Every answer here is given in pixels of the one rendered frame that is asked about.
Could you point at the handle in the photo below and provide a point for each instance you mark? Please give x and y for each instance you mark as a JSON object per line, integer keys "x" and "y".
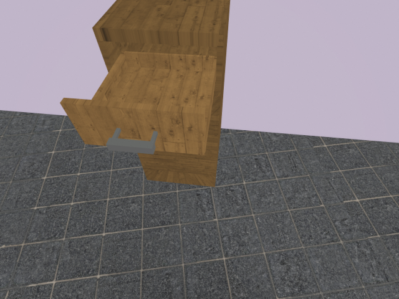
{"x": 134, "y": 146}

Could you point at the cabinet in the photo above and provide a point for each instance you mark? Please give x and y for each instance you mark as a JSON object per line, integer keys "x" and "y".
{"x": 192, "y": 27}

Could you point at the drawer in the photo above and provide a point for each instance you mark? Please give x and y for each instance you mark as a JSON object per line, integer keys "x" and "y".
{"x": 145, "y": 92}

